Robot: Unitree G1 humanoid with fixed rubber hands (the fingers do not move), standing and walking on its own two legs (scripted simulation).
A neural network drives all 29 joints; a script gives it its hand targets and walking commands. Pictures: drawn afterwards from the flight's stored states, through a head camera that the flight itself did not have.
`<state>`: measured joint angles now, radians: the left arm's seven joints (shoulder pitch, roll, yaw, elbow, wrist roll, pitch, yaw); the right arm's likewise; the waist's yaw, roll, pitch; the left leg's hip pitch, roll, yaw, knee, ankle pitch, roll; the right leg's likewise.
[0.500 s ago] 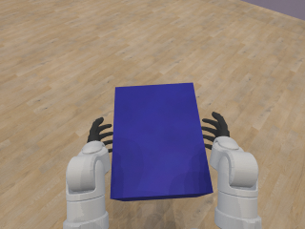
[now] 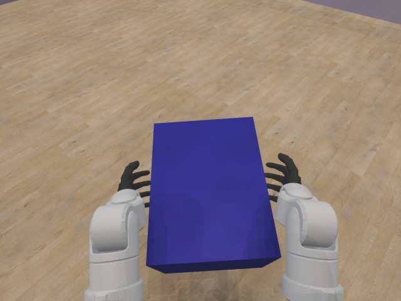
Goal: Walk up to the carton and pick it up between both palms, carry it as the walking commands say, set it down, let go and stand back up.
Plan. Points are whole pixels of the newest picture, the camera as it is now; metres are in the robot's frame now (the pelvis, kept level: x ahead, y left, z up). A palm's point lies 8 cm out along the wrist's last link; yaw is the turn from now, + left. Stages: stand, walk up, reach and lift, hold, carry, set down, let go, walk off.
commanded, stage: carry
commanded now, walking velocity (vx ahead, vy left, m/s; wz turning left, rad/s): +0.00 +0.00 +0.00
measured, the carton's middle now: (208, 196) +0.35 +0.00 +0.00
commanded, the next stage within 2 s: none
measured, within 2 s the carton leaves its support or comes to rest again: neither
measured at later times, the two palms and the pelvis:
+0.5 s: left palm (150, 212) +0.26 +0.11 +0.09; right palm (322, 206) +0.27 -0.18 +0.10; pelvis -0.02 -0.04 +0.00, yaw -1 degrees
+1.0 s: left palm (162, 217) +0.25 +0.08 +0.09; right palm (340, 214) +0.25 -0.21 +0.10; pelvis -0.03 -0.06 +0.00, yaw -1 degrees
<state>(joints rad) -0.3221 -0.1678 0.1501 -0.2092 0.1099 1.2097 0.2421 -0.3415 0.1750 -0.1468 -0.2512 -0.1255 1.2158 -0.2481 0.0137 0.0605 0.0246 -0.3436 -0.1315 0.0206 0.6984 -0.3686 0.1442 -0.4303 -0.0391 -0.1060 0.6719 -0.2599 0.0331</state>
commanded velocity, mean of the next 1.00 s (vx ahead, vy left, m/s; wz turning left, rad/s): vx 0.00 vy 0.00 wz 0.00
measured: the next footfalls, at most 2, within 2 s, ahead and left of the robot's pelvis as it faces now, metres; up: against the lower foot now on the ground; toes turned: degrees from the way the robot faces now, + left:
none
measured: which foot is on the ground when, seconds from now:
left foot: down 0.00-1.00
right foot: down 0.00-1.00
